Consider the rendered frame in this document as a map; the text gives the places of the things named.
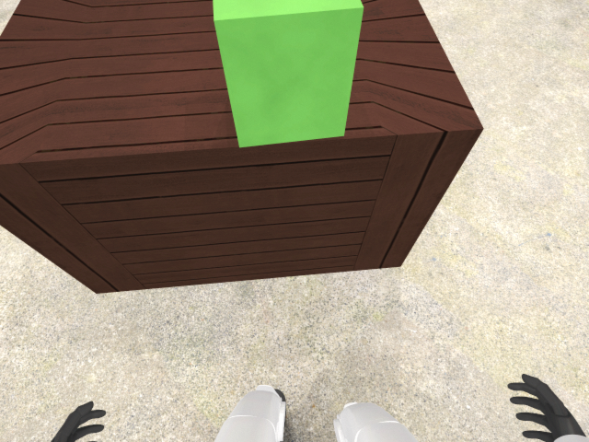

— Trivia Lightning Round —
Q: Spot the right robot hand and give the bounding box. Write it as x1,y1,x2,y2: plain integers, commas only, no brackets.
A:
507,374,586,442

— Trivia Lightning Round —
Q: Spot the robot left thigh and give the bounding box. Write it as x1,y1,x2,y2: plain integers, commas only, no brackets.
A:
214,390,285,442

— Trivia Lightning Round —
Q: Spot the pedestal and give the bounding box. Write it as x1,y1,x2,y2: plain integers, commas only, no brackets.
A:
0,0,484,294

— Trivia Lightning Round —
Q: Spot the left robot hand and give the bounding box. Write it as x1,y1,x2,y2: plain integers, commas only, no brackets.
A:
51,401,106,442

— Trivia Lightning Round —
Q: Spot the robot thigh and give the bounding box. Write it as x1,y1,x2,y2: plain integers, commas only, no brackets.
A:
333,402,418,442
214,390,285,442

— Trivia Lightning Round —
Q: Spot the robot right thigh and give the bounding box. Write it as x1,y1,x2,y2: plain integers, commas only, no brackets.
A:
333,402,418,442

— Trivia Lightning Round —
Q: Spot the carton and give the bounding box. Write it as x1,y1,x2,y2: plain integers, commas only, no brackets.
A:
213,0,364,147

